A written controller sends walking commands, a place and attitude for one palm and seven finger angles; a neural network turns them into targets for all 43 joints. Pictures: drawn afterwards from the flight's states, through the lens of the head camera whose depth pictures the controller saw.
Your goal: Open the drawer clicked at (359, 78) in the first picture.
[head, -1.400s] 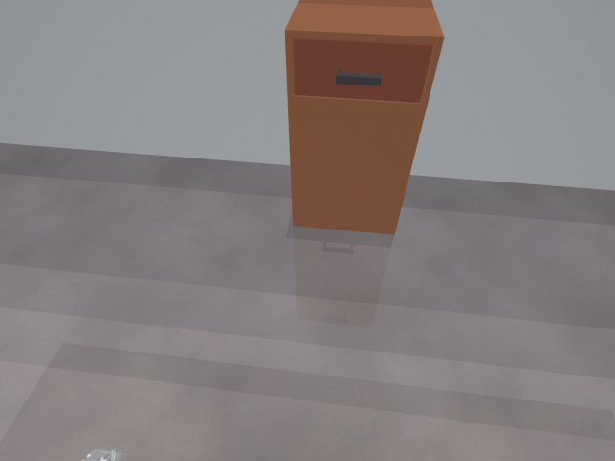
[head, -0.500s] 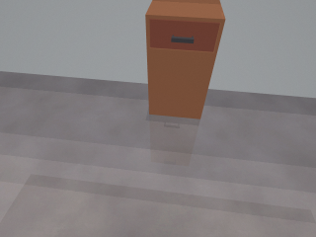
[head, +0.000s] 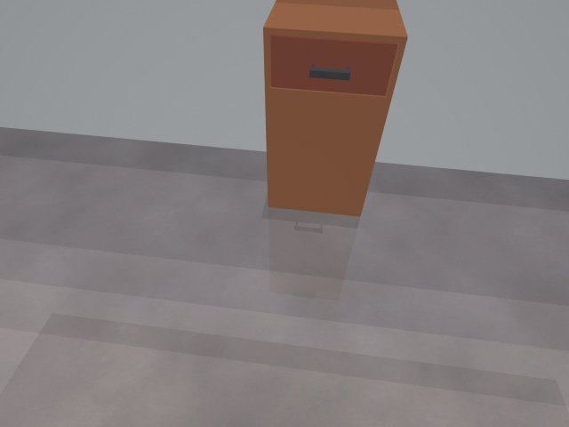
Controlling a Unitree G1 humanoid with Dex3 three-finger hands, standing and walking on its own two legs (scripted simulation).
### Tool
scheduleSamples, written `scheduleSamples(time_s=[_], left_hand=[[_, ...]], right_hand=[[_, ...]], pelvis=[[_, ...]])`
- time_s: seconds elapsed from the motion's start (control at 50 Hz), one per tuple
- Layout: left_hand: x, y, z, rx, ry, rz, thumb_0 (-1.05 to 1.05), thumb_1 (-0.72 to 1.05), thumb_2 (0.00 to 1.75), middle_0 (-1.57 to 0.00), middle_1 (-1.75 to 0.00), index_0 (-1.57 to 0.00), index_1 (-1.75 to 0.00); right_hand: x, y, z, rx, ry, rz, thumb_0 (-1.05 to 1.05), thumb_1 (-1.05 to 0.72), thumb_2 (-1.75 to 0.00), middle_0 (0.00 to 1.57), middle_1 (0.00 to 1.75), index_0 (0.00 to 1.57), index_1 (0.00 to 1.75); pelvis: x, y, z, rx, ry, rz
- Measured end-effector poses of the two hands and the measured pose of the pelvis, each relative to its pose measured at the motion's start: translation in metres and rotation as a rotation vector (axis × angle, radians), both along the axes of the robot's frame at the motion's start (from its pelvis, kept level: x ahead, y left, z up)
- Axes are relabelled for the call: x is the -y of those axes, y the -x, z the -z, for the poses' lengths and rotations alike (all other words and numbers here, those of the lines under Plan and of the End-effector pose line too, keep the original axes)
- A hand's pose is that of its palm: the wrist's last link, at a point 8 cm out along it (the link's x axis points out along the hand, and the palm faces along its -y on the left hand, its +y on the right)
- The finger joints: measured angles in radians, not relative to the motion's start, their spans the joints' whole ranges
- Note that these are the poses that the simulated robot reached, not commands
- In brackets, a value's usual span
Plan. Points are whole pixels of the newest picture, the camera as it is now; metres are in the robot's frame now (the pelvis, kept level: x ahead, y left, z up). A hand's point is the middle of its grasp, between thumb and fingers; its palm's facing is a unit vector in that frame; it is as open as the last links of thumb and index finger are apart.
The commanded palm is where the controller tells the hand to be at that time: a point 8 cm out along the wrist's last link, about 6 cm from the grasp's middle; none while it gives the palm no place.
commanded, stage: look at it before walking up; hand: left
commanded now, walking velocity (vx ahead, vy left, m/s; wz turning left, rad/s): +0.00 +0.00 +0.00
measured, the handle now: (330, 71) +1.21 -0.09 -0.04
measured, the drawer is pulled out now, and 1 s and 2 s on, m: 0.00 0.00 0.00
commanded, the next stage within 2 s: walk to a spot facing it in 0.04 s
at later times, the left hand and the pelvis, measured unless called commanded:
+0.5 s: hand out of the picture +0.07 +0.18 -0.19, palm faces -0.13 -0.97 -0.23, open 7.4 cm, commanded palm none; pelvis +0.05 -0.02 -0.02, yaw -9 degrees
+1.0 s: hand (190, 362) +0.27 +0.20 -0.20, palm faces -0.31 -0.93 -0.21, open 7.4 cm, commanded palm none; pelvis +0.22 +0.00 -0.02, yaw -26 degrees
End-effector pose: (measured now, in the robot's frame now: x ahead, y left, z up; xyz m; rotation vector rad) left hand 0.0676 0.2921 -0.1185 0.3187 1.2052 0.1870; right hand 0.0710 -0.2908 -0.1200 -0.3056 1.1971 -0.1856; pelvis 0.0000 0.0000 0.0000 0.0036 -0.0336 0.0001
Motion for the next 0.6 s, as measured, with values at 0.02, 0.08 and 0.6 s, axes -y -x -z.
scheduleSamples(time_s=[0.02,0.08,0.6], left_hand=[[0.000,0.000,0.000,-0.001,0.000,0.000,0.00,0.91,0.90,-0.20,-0.30,-0.20,-0.30],[-0.001,0.001,0.000,-0.005,-0.002,-0.002,0.00,0.91,0.90,-0.20,-0.30,-0.20,-0.30],[0.088,-0.019,0.032,-0.132,0.121,0.038,0.00,0.91,0.90,-0.20,-0.30,-0.20,-0.30]], right_hand=[[0.000,-0.001,0.000,0.001,0.000,-0.001,0.00,-0.91,-0.90,0.20,0.30,0.21,0.30],[0.000,-0.003,0.000,0.003,0.000,-0.004,0.00,-0.91,-0.90,0.20,0.30,0.21,0.30],[-0.014,0.043,0.044,-0.164,-0.134,0.240,0.01,-0.91,-0.90,0.20,0.30,0.20,0.30]], pelvis=[[0.000,0.000,0.000,0.000,0.000,0.000],[0.000,-0.001,0.000,-0.001,0.000,0.000],[0.031,-0.069,0.019,-0.015,0.008,0.185]])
